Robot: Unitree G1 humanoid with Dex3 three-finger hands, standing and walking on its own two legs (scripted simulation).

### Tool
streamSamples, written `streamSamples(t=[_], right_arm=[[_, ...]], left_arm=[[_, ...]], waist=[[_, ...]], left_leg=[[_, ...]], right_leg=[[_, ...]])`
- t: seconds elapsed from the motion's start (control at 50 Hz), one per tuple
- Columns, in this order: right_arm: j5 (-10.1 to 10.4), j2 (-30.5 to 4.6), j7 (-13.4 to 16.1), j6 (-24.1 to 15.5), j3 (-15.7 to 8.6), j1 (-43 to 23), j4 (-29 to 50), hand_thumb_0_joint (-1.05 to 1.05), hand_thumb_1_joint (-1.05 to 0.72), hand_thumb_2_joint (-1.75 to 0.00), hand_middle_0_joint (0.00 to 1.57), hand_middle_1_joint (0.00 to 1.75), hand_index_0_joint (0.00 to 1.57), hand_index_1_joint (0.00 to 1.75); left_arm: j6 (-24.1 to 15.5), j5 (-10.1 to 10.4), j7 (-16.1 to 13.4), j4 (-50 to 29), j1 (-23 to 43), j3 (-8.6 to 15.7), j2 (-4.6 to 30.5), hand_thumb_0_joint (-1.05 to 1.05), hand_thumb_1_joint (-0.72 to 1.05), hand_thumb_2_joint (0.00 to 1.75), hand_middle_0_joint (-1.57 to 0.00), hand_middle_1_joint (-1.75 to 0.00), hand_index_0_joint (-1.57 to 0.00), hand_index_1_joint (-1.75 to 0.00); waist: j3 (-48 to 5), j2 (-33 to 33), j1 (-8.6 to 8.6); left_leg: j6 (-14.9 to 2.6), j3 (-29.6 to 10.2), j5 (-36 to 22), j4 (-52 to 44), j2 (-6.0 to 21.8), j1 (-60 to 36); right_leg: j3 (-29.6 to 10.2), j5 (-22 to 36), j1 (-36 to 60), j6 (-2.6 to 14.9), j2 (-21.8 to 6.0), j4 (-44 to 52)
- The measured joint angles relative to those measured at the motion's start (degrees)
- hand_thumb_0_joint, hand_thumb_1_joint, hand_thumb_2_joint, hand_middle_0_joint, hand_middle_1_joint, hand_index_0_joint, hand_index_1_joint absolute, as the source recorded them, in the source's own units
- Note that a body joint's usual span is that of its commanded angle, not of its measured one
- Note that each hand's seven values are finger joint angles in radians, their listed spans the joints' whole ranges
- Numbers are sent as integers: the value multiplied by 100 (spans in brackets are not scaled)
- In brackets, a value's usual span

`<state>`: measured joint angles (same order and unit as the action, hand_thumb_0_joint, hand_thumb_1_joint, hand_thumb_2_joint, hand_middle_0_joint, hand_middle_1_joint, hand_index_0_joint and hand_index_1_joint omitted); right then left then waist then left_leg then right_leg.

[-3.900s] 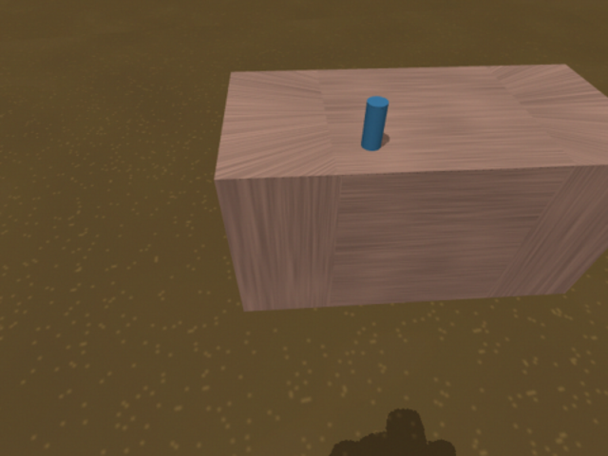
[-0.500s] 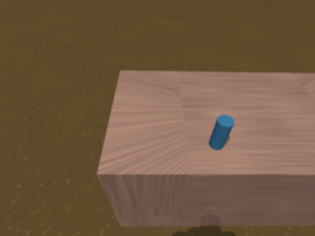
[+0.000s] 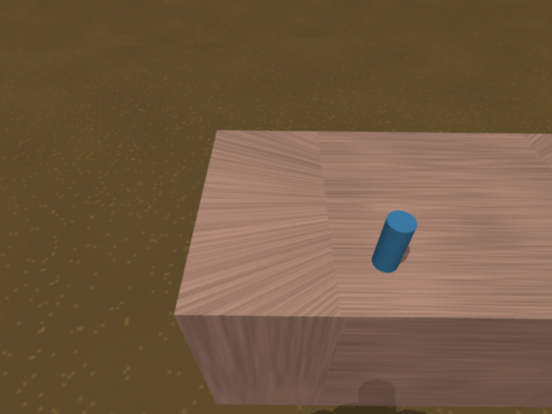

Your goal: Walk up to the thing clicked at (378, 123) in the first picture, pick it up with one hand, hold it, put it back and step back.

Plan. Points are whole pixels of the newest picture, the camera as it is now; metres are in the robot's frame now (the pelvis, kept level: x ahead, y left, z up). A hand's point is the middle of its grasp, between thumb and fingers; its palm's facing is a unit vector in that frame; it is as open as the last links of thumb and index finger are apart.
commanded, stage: walk up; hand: right
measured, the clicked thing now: (392, 243) +0.47 -0.22 -0.06
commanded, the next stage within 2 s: stand in 0.14 s
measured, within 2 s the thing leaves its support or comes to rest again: neither
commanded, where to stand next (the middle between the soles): +0.03 -0.01 m, yaw +1 degrees
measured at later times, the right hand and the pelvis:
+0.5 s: hand out of the picture +0.09 -0.26 -0.15, palm faces +0.01 +0.94 -0.35, open 7.4 cm; pelvis +0.02 +0.00 +0.00, yaw +0 degrees
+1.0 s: hand out of the picture +0.11 -0.25 -0.15, palm faces +0.00 +0.94 -0.34, open 7.4 cm; pelvis +0.03 +0.00 +0.00, yaw +0 degrees
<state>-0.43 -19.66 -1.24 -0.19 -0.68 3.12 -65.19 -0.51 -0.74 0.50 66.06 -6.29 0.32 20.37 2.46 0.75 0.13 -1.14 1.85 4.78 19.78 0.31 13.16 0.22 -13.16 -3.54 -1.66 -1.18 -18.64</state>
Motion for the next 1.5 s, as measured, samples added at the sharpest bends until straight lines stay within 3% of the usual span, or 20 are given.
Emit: streamSamples(t=[0.66,1.5], right_arm=[[-10,-37,44,-42,28,217,-69,1,-90,-90,20,30,20,30],[-2,-41,56,-22,38,218,-31,1,-90,-90,20,30,20,30]], left_arm=[[-7,-38,-12,-213,-162,3,-42,1,91,89,-21,-30,-20,-30],[25,-35,-31,-280,-271,-8,-23,1,91,89,-21,-30,-20,-30]], waist=[[-31,-129,71],[15,-130,29]], left_leg=[[8,66,206,13,-28,-180],[-15,48,257,9,-74,-258]], right_leg=[[-59,-121,219,-10,-41,118],[-33,-142,345,-30,-85,198]])
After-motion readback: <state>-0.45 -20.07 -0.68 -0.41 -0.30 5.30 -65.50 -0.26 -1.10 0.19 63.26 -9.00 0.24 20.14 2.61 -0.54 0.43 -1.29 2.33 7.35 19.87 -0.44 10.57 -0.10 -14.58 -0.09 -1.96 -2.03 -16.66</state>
